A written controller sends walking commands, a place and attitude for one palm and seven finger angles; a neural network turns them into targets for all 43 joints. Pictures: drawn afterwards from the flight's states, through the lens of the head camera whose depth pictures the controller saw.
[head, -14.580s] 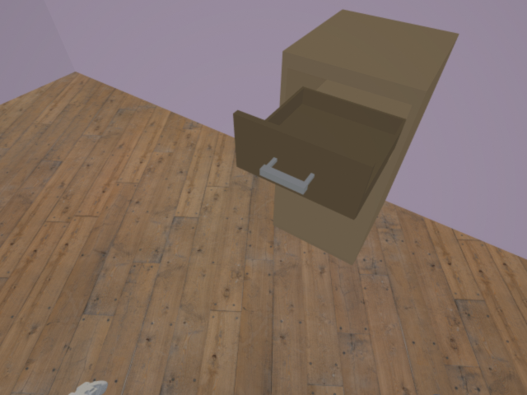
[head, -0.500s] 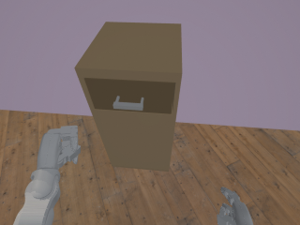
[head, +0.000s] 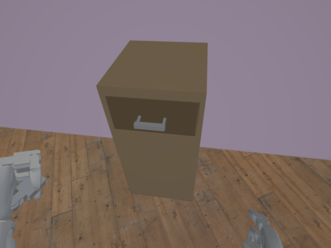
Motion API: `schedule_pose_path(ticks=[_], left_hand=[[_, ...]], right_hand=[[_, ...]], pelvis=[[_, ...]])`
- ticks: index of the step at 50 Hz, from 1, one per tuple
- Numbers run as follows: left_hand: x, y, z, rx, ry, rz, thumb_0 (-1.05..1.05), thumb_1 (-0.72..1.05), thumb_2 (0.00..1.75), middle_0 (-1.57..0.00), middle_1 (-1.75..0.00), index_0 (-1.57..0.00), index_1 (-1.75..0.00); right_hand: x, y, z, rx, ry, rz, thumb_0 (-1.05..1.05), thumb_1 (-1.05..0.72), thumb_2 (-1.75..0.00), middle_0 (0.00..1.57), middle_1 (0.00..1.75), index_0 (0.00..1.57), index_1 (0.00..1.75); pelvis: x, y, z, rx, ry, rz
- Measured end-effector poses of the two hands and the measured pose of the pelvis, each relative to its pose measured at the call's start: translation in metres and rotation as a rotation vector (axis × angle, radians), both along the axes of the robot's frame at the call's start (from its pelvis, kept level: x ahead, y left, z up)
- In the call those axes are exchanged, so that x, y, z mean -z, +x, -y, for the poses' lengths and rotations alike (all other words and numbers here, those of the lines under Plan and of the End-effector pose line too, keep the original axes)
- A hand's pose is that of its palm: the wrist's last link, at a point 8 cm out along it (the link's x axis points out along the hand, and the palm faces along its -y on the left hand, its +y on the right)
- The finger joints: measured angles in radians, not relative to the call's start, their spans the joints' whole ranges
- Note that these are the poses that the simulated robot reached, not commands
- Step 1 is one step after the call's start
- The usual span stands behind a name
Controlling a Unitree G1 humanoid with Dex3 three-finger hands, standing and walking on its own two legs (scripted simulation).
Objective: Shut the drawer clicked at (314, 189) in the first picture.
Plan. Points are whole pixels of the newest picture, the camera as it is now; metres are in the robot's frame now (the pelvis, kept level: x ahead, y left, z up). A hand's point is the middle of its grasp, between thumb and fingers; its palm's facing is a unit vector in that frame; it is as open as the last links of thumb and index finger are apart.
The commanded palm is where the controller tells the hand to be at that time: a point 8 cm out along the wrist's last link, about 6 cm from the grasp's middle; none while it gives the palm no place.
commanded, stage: draw the hand back to the body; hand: left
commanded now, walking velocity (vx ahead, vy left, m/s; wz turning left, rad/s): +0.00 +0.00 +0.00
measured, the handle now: (150, 122) +0.59 +0.15 -0.07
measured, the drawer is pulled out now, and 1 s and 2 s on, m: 0.00 0.00 0.00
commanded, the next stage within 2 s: step back with the hand held close in 0.08 s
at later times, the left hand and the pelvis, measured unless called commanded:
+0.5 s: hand (54, 184) +0.18 +0.24 +0.14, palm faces +0.28 -0.82 -0.49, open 3.2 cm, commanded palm +0.11 +0.29 +0.17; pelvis -0.02 +0.01 +0.00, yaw -1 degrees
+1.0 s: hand (18, 225) +0.10 +0.25 +0.15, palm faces +0.39 -0.81 -0.44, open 3.3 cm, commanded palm +0.04 +0.30 +0.17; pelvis -0.09 +0.01 -0.01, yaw +0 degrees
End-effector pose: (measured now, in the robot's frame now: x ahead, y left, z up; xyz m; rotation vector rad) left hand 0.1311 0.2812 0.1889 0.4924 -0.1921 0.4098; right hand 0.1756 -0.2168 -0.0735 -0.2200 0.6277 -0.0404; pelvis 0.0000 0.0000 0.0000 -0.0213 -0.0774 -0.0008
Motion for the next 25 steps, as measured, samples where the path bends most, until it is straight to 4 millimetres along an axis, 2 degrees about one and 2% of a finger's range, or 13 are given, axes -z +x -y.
schedule_pose_path(ticks=[9, 12, 15, 17, 21, 25], left_hand=[[0.02, 0.003, 0.007, 0.0, -0.063, -0.043, 0.01, 0.89, 0.9, -1.4, -1.6, -1.41, -1.6], [0.014, 0.004, 0.009, 0.016, -0.041, -0.025, 0.01, 0.89, 0.9, -1.4, -1.6, -1.41, -1.6], [0.002, 0.007, 0.003, 0.02, 0.019, 0.016, 0.01, 0.89, 0.9, -1.41, -1.6, -1.41, -1.6], [0.001, 0.011, 0.001, 0.026, 0.035, 0.01, 0.01, 0.89, 0.9, -1.41, -1.6, -1.41, -1.6], [0.013, 0.018, 0.002, 0.068, 0.032, -0.055, 0.01, 0.89, 0.9, -1.4, -1.6, -1.41, -1.6], [0.023, 0.015, 0.002, 0.107, 0.036, -0.119, 0.01, 0.89, 0.9, -1.4, -1.6, -1.41, -1.6]], right_hand=[[0.002, -0.01, 0.004, 0.003, -0.01, -0.009, 0.01, -0.9, -0.9, 0.2, 0.3, 0.2, 0.3], [0.002, -0.014, 0.006, 0.009, -0.01, -0.008, 0.01, -0.9, -0.9, 0.21, 0.3, 0.2, 0.3], [0.002, -0.018, 0.009, 0.029, -0.012, -0.028, 0.01, -0.9, -0.9, 0.21, 0.3, 0.2, 0.3], [0.003, -0.022, 0.012, 0.049, -0.018, -0.05, 0.01, -0.9, -0.9, 0.21, 0.3, 0.2, 0.3], [0.007, -0.034, 0.02, 0.099, -0.033, -0.097, 0.01, -0.9, -0.9, 0.21, 0.3, 0.2, 0.3], [0.009, -0.046, 0.024, 0.147, -0.05, -0.135, 0.01, -0.9, -0.9, 0.21, 0.3, 0.2, 0.3]], pelvis=[[0.0, -0.007, 0.005, 0.0, 0.004, 0.004], [0.0, -0.006, 0.006, 0.003, 0.003, 0.004], [-0.001, -0.009, 0.006, 0.006, -0.001, -0.021], [-0.001, -0.012, 0.004, 0.012, -0.002, -0.041], [-0.002, -0.018, -0.002, 0.02, 0.004, -0.075], [-0.001, -0.022, -0.009, 0.021, 0.01, -0.094]])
